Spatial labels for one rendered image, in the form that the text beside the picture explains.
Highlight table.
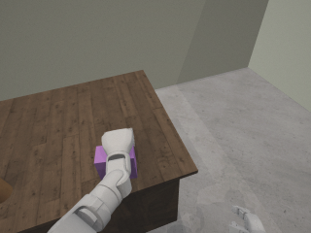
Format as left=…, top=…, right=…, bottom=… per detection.
left=0, top=70, right=198, bottom=233

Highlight left robot upper arm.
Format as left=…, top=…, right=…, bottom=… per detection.
left=53, top=213, right=97, bottom=233

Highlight left robot hand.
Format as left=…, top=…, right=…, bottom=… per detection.
left=101, top=127, right=135, bottom=155

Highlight robot left forearm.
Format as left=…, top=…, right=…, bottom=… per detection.
left=48, top=150, right=132, bottom=233

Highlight right robot hand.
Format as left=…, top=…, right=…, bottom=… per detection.
left=228, top=205, right=266, bottom=233

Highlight sponge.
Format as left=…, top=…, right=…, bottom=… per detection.
left=94, top=145, right=138, bottom=181

